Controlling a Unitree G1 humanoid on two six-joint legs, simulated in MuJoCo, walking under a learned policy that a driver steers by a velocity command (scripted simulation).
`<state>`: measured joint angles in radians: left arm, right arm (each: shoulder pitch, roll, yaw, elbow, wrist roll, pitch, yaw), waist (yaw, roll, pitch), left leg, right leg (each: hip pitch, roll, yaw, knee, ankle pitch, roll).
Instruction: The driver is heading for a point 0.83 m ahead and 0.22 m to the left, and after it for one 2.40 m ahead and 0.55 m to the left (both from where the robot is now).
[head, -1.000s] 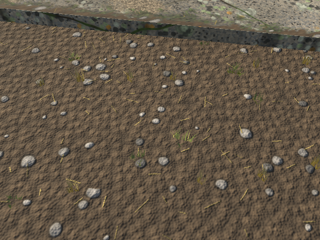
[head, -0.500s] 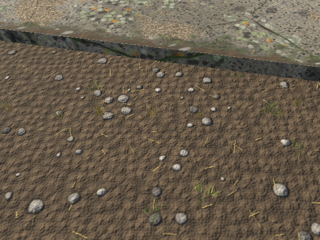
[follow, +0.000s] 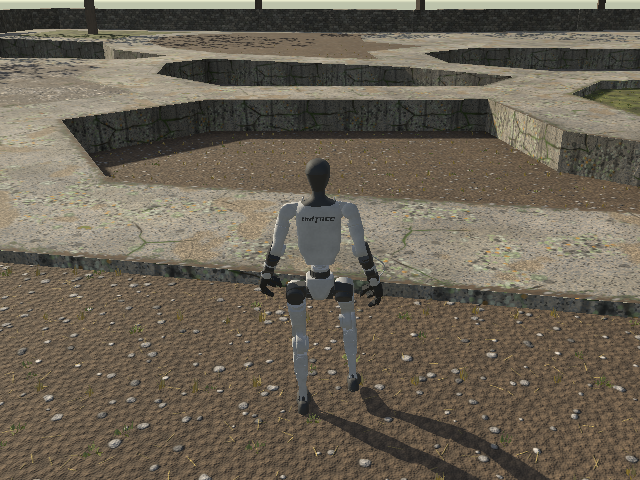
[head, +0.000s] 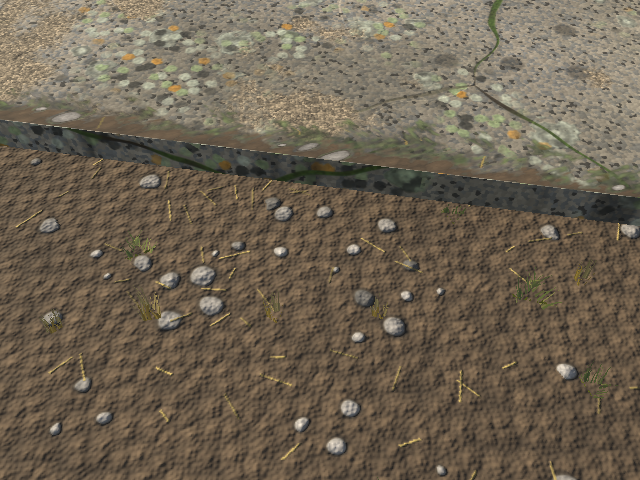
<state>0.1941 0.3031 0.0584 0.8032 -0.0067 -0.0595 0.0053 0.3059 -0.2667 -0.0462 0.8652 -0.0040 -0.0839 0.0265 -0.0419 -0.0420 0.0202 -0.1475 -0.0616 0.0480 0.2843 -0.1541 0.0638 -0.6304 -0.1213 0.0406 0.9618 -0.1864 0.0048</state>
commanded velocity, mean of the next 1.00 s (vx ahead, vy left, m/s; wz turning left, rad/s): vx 0.37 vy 0.00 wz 0.39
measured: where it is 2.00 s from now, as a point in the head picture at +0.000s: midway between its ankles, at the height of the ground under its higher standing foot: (312, 474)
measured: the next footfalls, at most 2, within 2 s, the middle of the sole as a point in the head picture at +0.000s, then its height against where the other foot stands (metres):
right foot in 0.26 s outside the picture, level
left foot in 0.78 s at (259, 460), level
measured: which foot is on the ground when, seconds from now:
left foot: down 0.00-0.28, up 0.30-0.76, down 0.78-1.00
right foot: up 0.00-0.24, down 0.26-0.78, up 0.80-1.00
